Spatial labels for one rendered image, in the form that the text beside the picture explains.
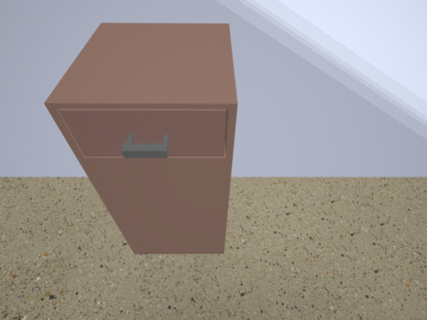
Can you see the drawer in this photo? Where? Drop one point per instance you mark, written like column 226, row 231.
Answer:
column 192, row 132

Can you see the cabinet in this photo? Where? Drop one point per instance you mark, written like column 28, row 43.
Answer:
column 174, row 205

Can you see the handle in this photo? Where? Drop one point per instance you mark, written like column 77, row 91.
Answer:
column 145, row 150

